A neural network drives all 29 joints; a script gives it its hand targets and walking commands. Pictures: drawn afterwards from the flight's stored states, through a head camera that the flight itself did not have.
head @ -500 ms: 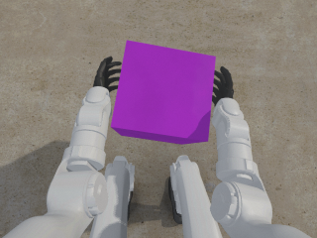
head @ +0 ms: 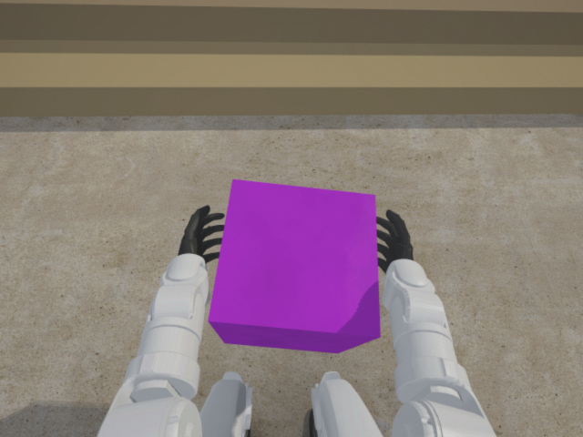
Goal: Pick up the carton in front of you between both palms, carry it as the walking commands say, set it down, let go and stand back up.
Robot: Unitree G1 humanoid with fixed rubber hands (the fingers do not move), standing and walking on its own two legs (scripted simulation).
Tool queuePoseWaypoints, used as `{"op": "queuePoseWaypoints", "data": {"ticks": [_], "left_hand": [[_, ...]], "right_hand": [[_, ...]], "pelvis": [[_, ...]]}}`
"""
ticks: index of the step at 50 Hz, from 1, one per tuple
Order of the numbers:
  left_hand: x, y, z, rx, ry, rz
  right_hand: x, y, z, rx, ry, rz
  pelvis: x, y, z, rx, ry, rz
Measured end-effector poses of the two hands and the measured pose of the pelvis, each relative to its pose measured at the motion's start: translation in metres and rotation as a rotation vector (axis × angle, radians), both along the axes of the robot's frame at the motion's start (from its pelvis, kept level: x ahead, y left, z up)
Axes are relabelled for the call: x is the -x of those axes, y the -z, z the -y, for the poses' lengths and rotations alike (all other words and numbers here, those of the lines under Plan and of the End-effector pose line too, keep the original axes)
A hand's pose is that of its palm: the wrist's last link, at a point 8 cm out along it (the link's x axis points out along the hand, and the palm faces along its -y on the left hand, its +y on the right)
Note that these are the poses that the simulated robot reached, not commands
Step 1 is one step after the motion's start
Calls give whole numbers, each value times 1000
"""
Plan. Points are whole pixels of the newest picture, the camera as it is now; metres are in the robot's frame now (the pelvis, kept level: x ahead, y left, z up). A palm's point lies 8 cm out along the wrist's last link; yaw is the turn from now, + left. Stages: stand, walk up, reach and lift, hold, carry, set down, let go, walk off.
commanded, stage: reach and lift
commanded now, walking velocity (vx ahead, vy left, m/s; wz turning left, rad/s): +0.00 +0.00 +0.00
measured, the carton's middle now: (291, 277) +0.36 -0.01 -0.10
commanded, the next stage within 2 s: hold in 1.52 s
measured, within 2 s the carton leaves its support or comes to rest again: neither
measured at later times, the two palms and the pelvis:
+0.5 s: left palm (155, 236) +0.33 +0.14 +0.12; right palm (438, 231) +0.33 -0.16 +0.12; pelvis +0.03 -0.01 +0.10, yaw +0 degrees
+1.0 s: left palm (146, 230) +0.32 +0.14 +0.14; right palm (446, 224) +0.33 -0.16 +0.14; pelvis +0.02 -0.01 +0.11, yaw +0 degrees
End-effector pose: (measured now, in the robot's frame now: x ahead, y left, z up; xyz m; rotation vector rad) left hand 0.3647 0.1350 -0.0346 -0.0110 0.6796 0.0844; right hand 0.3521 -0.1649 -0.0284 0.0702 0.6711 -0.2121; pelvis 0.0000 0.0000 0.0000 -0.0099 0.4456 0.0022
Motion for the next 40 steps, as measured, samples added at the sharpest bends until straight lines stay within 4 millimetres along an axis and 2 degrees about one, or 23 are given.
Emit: {"op": "queuePoseWaypoints", "data": {"ticks": [15, 26, 30, 40], "left_hand": [[25, -90, -5, -1, -36, 8], [40, -154, -7, -26, -35, 33], [45, -165, -9, -34, -34, 19], [48, -167, -8, -22, -36, 5]], "right_hand": [[14, -91, -5, 8, -40, 7], [24, -153, -7, 33, -82, 32], [27, -163, -9, 42, -95, 19], [31, -164, -7, 36, -86, 6]], "pelvis": [[-27, -71, 4, -8, -3, 232], [-32, -101, 6, -11, 2, 433], [-28, -104, 7, -12, 3, 485], [-15, -104, 7, -13, 6, 525]]}}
